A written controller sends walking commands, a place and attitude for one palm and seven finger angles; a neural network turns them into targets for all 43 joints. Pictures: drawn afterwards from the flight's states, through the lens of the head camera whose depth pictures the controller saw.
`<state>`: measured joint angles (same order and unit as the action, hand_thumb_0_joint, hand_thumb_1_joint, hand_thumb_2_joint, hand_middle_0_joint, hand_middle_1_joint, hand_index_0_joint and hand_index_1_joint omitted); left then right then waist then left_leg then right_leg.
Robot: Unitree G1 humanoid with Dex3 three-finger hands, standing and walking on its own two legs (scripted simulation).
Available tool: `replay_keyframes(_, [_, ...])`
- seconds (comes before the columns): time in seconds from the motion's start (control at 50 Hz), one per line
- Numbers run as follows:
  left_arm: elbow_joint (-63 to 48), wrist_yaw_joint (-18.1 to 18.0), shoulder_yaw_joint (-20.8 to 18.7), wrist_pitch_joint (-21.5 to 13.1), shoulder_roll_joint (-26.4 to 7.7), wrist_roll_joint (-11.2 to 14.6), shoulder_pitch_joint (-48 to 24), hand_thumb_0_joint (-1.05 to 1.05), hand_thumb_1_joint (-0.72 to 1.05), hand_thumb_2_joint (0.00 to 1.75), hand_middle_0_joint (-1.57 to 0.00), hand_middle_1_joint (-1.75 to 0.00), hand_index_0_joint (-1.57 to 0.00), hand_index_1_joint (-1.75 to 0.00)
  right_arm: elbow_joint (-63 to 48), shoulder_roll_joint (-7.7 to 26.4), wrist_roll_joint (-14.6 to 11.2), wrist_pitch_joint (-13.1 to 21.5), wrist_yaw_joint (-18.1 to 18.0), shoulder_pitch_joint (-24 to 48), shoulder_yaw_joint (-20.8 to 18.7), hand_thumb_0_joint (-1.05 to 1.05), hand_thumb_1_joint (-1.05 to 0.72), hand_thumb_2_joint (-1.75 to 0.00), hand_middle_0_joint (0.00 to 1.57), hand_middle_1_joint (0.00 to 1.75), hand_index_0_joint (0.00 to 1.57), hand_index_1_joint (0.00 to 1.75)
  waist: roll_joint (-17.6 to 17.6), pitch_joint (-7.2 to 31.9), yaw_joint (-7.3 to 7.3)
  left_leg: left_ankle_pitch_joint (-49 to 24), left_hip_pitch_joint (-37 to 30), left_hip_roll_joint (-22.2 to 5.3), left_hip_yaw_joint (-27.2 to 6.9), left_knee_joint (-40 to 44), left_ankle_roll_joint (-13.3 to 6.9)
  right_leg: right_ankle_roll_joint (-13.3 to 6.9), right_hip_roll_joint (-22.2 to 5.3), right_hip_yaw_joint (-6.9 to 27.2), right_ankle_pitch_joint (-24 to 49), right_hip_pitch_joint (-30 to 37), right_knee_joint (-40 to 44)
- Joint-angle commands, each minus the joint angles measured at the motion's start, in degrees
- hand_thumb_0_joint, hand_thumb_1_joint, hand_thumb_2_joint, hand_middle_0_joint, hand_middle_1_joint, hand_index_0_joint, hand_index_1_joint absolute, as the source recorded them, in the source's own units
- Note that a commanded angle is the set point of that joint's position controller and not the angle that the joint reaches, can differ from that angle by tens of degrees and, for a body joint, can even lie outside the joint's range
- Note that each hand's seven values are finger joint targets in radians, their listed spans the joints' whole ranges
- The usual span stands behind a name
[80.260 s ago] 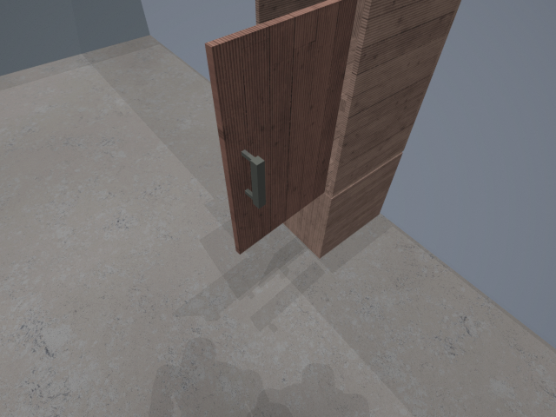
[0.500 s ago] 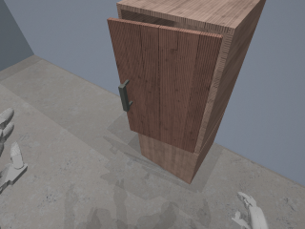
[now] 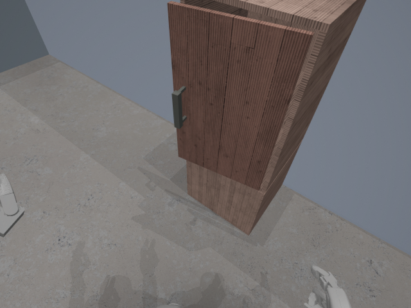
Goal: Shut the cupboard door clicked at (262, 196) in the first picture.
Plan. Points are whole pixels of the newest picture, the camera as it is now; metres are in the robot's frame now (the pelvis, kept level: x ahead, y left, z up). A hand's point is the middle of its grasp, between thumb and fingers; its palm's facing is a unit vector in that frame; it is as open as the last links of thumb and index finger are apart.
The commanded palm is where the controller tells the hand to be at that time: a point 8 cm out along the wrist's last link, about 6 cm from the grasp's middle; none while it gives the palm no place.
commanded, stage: step back with the hand held close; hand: left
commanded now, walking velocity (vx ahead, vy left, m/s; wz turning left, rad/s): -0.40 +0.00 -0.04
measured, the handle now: (180, 107) +0.71 +0.14 -0.03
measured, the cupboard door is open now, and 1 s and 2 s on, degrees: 10 10 10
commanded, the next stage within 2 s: stop stepping back and stand still in 0.50 s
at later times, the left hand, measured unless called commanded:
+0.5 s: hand (2, 259) +0.14 +0.25 +0.18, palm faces +0.37 -0.83 -0.42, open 7.4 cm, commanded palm +0.07 +0.29 +0.19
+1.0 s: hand out of the picture +0.05 +0.28 +0.18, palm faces +0.34 -0.83 -0.43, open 7.4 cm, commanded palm +0.00 +0.32 +0.19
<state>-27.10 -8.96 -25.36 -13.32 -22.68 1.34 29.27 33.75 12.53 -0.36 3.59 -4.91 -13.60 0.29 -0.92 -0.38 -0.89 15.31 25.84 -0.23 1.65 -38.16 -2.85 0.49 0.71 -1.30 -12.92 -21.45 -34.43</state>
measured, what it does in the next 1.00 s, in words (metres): walks backwards: right foot, then left foot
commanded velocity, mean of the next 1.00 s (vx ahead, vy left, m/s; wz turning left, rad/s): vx -0.17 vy -0.02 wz -0.01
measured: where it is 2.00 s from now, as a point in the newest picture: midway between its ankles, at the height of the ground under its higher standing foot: outside the picture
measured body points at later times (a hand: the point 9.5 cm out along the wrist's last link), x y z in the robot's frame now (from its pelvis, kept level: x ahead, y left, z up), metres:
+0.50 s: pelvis -0.09 +0.00 +0.00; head -0.05 +0.03 +0.45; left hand +0.11 +0.29 +0.20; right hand +0.11 -0.22 -0.07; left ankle +0.09 +0.09 -0.72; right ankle -0.17 -0.12 -0.72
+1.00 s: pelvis -0.16 +0.03 +0.02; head -0.15 +0.06 +0.47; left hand +0.03 +0.32 +0.21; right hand -0.03 -0.20 -0.06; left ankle -0.03 +0.12 -0.72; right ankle -0.21 -0.06 -0.72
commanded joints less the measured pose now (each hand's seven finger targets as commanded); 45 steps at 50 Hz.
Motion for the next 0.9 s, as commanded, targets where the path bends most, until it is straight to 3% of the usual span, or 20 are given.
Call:
replay_keyframes(0.0, [-11.8, -2.2, -5.4, -3.5, -11.9, 0.8, -4.1, 0.00, 0.90, 0.90, -0.20, -0.30, -0.20, -0.30, -7.3, 6.9, 0.6, 3.3, 0.3, 4.4, -3.1, 0.00, -0.90, -0.90, 0.20, 0.30, 0.20, 0.30, 6.1, 3.6, 1.86, 9.1, -1.3, -0.4, -2.7, 0.4, 2.1, -6.0, -12.3, 17.3, -12.9, -3.2, 17.0])
replay_keyframes(0.06, [-12.7, -2.8, -6.1, -3.7, -13.1, 1.1, -3.1, 0.00, 0.90, 0.90, -0.20, -0.30, -0.20, -0.30, -7.2, 6.7, 0.3, 2.8, 0.2, 5.1, -3.0, 0.00, -0.90, -0.90, 0.20, 0.30, 0.20, 0.30, 4.8, 4.8, 2.09, 6.2, -4.3, -1.1, -4.0, 4.3, 1.7, -4.4, -9.9, 11.8, -10.1, -4.2, 15.1])
replay_keyframes(0.1, [-13.4, -2.9, -7.0, -4.4, -13.6, 1.1, -2.5, 0.00, 0.90, 0.90, -0.20, -0.30, -0.20, -0.30, -7.8, 7.6, -0.1, 2.8, -0.3, 5.7, -3.1, 0.00, -0.90, -0.90, 0.20, 0.30, 0.20, 0.30, -1.5, 3.7, 2.17, 13.1, -0.2, -3.7, -7.4, 11.7, 0.4, -2.2, -5.4, 7.8, -14.5, -2.3, 12.0])
replay_keyframes(0.14, [-13.4, -2.8, -9.2, -5.1, -13.1, 0.3, -0.5, 0.00, 0.90, 0.90, -0.20, -0.30, -0.20, -0.30, -8.4, 8.9, 0.2, 3.6, -0.9, 6.9, -3.1, 0.00, -0.90, -0.90, 0.20, 0.30, 0.20, 0.30, -12.8, 4.7, 1.32, 26.5, 15.9, -12.4, -17.5, 27.2, -3.4, 0.3, 2.2, 2.2, -7.5, 14.7, -4.9])
replay_keyframes(0.16, [-14.1, -2.3, -9.5, -5.4, -12.7, 0.3, -0.7, 0.00, 0.90, 0.90, -0.20, -0.30, -0.20, -0.30, -8.4, 8.7, 0.4, 4.0, -1.0, 7.1, -3.5, 0.00, -0.90, -0.90, 0.20, 0.30, 0.20, 0.30, -14.6, 6.6, 0.66, 26.6, 18.5, -15.5, -21.1, 29.9, -4.5, 0.6, 4.4, 1.2, -3.5, 19.2, -11.3])
replay_keyframes(0.2, [-14.6, -1.4, -10.7, -5.8, -13.4, 0.6, 0.1, 0.00, 0.90, 0.90, -0.20, -0.30, -0.20, -0.30, -7.9, 8.5, 0.8, 5.1, -0.6, 6.7, -4.4, 0.00, -0.90, -0.90, 0.20, 0.30, 0.20, 0.30, -11.4, 9.6, 0.51, 21.4, 14.1, -16.8, -19.1, 27.4, -5.0, 0.4, 4.7, 2.6, -5.7, 18.9, -13.6])
replay_keyframes(0.28, [-13.1, -0.3, -7.7, -5.5, -10.6, 1.6, 2.1, 0.00, 0.90, 0.90, -0.20, -0.30, -0.20, -0.30, -6.4, 7.9, 1.5, 6.1, 0.1, 6.9, -3.6, 0.00, -0.90, -0.90, 0.20, 0.30, 0.20, 0.30, -12.3, 5.8, 0.71, 16.8, 9.7, -14.6, -15.7, 26.4, -3.4, -0.5, 4.5, 1.6, -9.7, 15.3, -3.9])
replay_keyframes(0.32, [-14.5, -0.1, -7.2, -6.0, -11.4, 1.8, 0.2, 0.00, 0.90, 0.90, -0.20, -0.30, -0.20, -0.30, -4.7, 7.9, 1.9, 6.6, 0.4, 6.3, -3.5, 0.00, -0.90, -0.90, 0.20, 0.30, 0.20, 0.30, -12.2, 7.3, 1.06, 9.6, 1.7, -13.6, -15.0, 25.2, -1.6, -1.3, 3.5, 2.1, -7.0, 12.9, 5.0])
replay_keyframes(0.36, [-15.1, -0.1, -6.2, -6.9, -12.1, 2.5, -2.6, 0.00, 0.90, 0.90, -0.20, -0.30, -0.20, -0.30, -3.2, 7.5, 1.8, 6.8, 0.3, 6.0, -3.2, 0.00, -0.90, -0.90, 0.20, 0.30, 0.20, 0.30, -9.8, 11.0, 0.92, -9.1, -11.4, -12.0, -11.6, 20.5, 0.7, -1.5, 1.9, 3.3, -3.2, 7.2, 11.5])
replay_keyframes(0.42, [-17.9, -0.5, -6.5, -7.2, -14.0, 2.1, -5.5, 0.00, 0.90, 0.90, -0.20, -0.30, -0.20, -0.30, -2.0, 6.1, 1.4, 6.4, 0.3, 5.4, -3.9, 0.00, -0.90, -0.90, 0.20, 0.30, 0.20, 0.30, -6.8, 23.9, 1.21, -39.3, -30.5, -9.4, -3.6, 10.7, 1.8, -0.1, -0.6, 4.1, 15.1, 4.3, 10.3])
replay_keyframes(0.44, [-17.9, -0.1, -5.9, -6.4, -13.6, 2.7, -4.7, 0.00, 0.90, 0.90, -0.20, -0.30, -0.20, -0.30, -3.2, 5.9, 0.2, 6.3, 0.3, 6.6, -4.2, 0.00, -0.90, -0.90, 0.20, 0.30, 0.20, 0.30, -1.6, 24.6, 1.41, -38.7, -31.4, -8.7, -2.7, 9.4, 1.2, 2.4, 0.2, 2.8, 18.2, 4.0, 8.4])
replay_keyframes(0.48, [-17.3, 0.4, -9.1, -5.2, -15.8, 3.8, -0.7, 0.00, 0.90, 0.90, -0.20, -0.30, -0.20, -0.30, -6.3, 6.1, -0.3, 5.3, 0.4, 9.6, -3.9, 0.00, -0.90, -0.90, 0.20, 0.30, 0.20, 0.30, -2.9, 21.2, 0.83, -23.8, -26.0, -8.7, -3.0, 11.9, 0.8, 2.2, 0.4, 2.3, 6.9, 2.6, 8.2])
replay_keyframes(0.52, [-15.4, 0.5, -12.1, -4.5, -17.9, 4.6, 3.9, 0.00, 0.90, 0.90, -0.20, -0.30, -0.20, -0.30, -7.5, 5.5, 0.0, 4.0, 0.4, 11.0, -3.4, 0.00, -0.90, -0.90, 0.20, 0.30, 0.20, 0.30, -3.8, 13.8, 0.95, -2.0, -16.9, -6.1, -2.4, 12.5, 2.6, -1.3, -3.1, 5.3, -6.1, -0.6, 13.9])
replay_keyframes(0.56, [-14.0, 0.1, -10.3, -4.2, -17.6, 4.3, 4.1, 0.00, 0.90, 0.90, -0.20, -0.30, -0.20, -0.30, -7.0, 4.7, 0.1, 2.9, 0.0, 10.8, -2.8, 0.00, -0.90, -0.90, 0.20, 0.30, 0.20, 0.30, 3.5, 5.1, 1.54, 3.0, -17.0, -0.5, -0.9, -4.9, 6.1, -7.9, -14.2, 16.5, -21.3, -16.7, 24.5])
replay_keyframes(0.6, [-9.8, -1.0, -9.2, -2.5, -16.2, 2.6, 3.0, 0.00, 0.90, 0.90, -0.20, -0.30, -0.20, -0.30, -5.3, 4.1, 1.0, 1.5, -0.3, 9.1, -2.4, 0.00, -0.90, -0.90, 0.20, 0.30, 0.20, 0.30, 6.8, -2.3, 1.50, 5.4, -7.7, 0.0, -4.3, -19.4, 5.6, -11.7, -18.9, 19.0, -11.2, -18.7, 23.6])
replay_keyframes(0.66, [-4.4, -1.8, -4.7, -0.7, -12.4, 1.7, -4.3, 0.00, 0.90, 0.90, -0.20, -0.30, -0.20, -0.30, -5.4, 5.4, 0.9, 1.3, -1.3, 5.7, -1.0, 0.00, -0.90, -0.90, 0.20, 0.30, 0.20, 0.30, 3.0, -5.5, 2.99, 1.9, -6.1, -2.5, -4.9, -1.4, 4.1, -5.9, -10.5, 8.7, -3.1, -9.3, 15.5])
replay_keyframes(0.74, [-6.7, -1.7, -2.3, -2.1, -12.5, 1.2, -9.9, 0.00, 0.90, 0.90, -0.20, -0.30, -0.20, -0.30, -6.4, 8.6, -0.9, 4.8, -2.3, 6.7, -2.5, 0.00, -0.90, -0.90, 0.20, 0.30, 0.20, 0.30, -1.0, -3.4, 0.78, -1.1, -10.1, -5.6, -8.7, 14.5, 1.4, -1.5, -2.3, 6.6, -7.0, -1.5, 14.1])
replay_keyframes(0.8, [-14.9, -1.4, -3.1, -2.8, -11.2, 1.2, -8.6, 0.00, 0.90, 0.90, -0.20, -0.30, -0.20, -0.30, -6.3, 7.6, 0.1, 6.5, -1.4, 5.4, -1.8, 0.00, -0.90, -0.90, 0.20, 0.30, 0.20, 0.30, -15.6, 3.1, 1.52, 27.7, -3.8, -11.5, -23.7, 34.9, 0.8, 0.2, 4.0, 1.8, -12.4, 9.0, -1.3])
replay_keyframes(0.82, [-17.6, -1.4, -5.1, -3.1, -13.4, 1.2, -8.4, 0.00, 0.90, 0.90, -0.20, -0.30, -0.20, -0.30, -6.0, 7.3, 0.6, 7.2, -1.4, 5.9, -2.1, 0.00, -0.90, -0.90, 0.20, 0.30, 0.20, 0.30, -14.7, 5.1, 1.12, 28.2, -5.6, -12.3, -24.2, 35.8, 1.1, 0.0, 4.2, 2.2, -12.3, 9.0, -2.1])
replay_keyframes(0.88, [-19.9, -1.3, -5.2, -2.1, -11.8, 1.5, -0.5, 0.00, 0.90, 0.90, -0.20, -0.30, -0.20, -0.30, -6.6, 6.0, 1.0, 7.8, -0.1, 4.7, -2.1, 0.00, -0.90, -0.90, 0.20, 0.30, 0.20, 0.30, -13.4, 11.1, 0.98, 18.9, -9.0, -8.6, -13.7, 31.3, 3.7, -1.1, 4.7, -0.8, -11.1, 14.7, 5.7])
